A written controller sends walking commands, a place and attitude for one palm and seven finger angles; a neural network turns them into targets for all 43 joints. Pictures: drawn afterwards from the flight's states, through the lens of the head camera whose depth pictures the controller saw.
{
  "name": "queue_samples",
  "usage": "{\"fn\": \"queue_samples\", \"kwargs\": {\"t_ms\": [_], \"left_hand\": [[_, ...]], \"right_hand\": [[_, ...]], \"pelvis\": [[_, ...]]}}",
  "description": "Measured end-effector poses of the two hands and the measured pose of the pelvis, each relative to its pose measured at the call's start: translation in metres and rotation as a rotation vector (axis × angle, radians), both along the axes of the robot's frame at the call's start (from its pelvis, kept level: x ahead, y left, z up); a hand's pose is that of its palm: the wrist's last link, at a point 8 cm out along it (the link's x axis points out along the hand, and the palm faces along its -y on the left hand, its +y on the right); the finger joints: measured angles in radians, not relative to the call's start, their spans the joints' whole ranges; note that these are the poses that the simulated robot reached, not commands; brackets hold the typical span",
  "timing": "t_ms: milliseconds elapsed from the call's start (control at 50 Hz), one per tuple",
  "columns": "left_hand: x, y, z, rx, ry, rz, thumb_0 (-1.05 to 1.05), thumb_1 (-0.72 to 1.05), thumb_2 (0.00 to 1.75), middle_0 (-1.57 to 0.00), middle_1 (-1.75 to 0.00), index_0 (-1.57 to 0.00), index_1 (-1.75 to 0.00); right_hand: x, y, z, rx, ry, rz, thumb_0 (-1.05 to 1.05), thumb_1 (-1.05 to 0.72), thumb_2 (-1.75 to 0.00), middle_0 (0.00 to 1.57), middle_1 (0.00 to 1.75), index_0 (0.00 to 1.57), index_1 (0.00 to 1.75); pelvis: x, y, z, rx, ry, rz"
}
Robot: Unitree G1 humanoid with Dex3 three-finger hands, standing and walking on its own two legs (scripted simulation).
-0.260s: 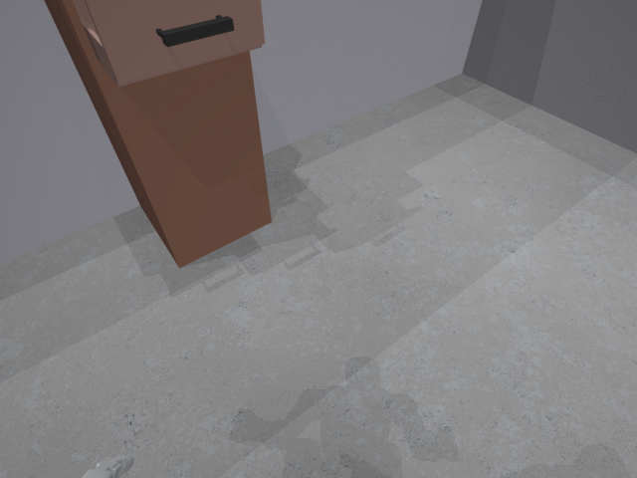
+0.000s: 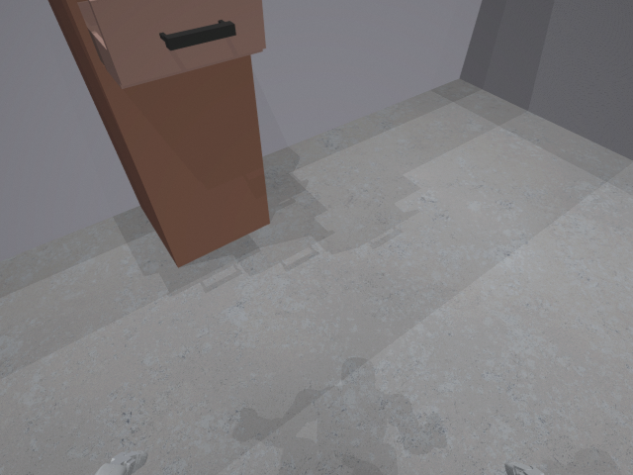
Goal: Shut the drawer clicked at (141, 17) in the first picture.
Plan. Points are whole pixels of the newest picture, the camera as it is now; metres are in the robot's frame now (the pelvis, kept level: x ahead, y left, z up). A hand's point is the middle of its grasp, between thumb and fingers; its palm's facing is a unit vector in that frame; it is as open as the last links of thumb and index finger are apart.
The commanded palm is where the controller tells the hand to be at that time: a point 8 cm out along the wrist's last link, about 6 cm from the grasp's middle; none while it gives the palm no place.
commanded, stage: stand and wait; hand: left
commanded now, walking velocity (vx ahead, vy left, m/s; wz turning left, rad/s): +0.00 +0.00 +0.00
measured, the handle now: (197, 32) +0.98 +0.34 +0.14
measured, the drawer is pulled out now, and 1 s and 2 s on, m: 0.15 0.15 0.15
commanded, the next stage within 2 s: look at it before walking up in 0.56 s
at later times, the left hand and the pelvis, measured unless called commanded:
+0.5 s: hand out of the picture +0.06 +0.24 -0.15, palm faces -0.02 -0.94 -0.34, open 7.4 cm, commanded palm none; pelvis -0.01 +0.00 +0.01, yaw +0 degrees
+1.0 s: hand out of the picture +0.04 +0.24 -0.15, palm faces -0.04 -0.95 -0.32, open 7.4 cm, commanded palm none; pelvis -0.03 +0.00 +0.01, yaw +0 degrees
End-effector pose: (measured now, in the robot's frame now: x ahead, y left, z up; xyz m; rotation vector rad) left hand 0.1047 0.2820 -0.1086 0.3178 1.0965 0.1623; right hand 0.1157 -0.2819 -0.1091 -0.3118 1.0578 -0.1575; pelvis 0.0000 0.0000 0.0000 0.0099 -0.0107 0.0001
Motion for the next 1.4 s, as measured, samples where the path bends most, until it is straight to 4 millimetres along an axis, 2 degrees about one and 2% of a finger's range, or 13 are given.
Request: {"fn": "queue_samples", "kwargs": {"t_ms": [300, 520, 760, 1020, 1320, 1400], "left_hand": [[-0.041, 0.005, -0.005, 0.009, 0.109, 0.046, 0.01, 0.9, 0.89, -0.2, -0.3, -0.21, -0.3], [-0.049, 0.006, -0.004, 0.009, 0.108, 0.043, 0.01, 0.9, 0.89, -0.2, -0.3, -0.21, -0.3], [-0.052, 0.004, -0.004, -0.003, 0.093, 0.028, 0.01, 0.9, 0.89, -0.2, -0.3, -0.21, -0.3], [-0.066, 0.006, -0.007, -0.007, 0.132, 0.033, 0.01, 0.9, 0.89, -0.2, -0.3, -0.21, -0.3], [-0.066, 0.008, -0.006, -0.001, 0.137, 0.038, 0.01, 0.9, 0.89, -0.2, -0.3, -0.21, -0.3], [-0.067, 0.002, -0.012, -0.014, 0.154, 0.038, 0.01, 0.9, 0.89, -0.2, -0.3, -0.2, -0.3]], "right_hand": [[-0.04, -0.008, -0.007, -0.007, 0.118, -0.039, 0.01, -0.9, -0.9, 0.2, 0.3, 0.2, 0.3], [-0.06, -0.01, -0.007, -0.005, 0.142, -0.058, 0.01, -0.9, -0.9, 0.2, 0.3, 0.2, 0.29], [-0.072, -0.008, -0.005, -0.002, 0.138, -0.066, 0.01, -0.9, -0.9, 0.2, 0.3, 0.2, 0.29], [-0.086, -0.004, -0.007, 0.001, 0.174, -0.071, 0.01, -0.9, -0.9, 0.2, 0.3, 0.2, 0.29], [-0.077, -0.001, -0.007, 0.006, 0.162, -0.07, 0.01, -0.9, -0.9, 0.2, 0.3, 0.2, 0.29], [-0.077, 0.005, -0.011, 0.02, 0.156, -0.085, 0.01, -0.9, -0.9, 0.2, 0.3, 0.2, 0.29]], "pelvis": [[-0.006, -0.002, 0.004, -0.002, -0.011, 0.001], [-0.015, -0.002, 0.006, -0.004, -0.022, -0.003], [-0.024, -0.001, 0.007, -0.005, -0.026, -0.007], [-0.027, 0.002, 0.008, -0.005, -0.02, -0.007], [-0.024, 0.004, 0.008, -0.005, -0.019, -0.01], [-0.019, 0.004, 0.005, -0.005, -0.015, -0.036]]}}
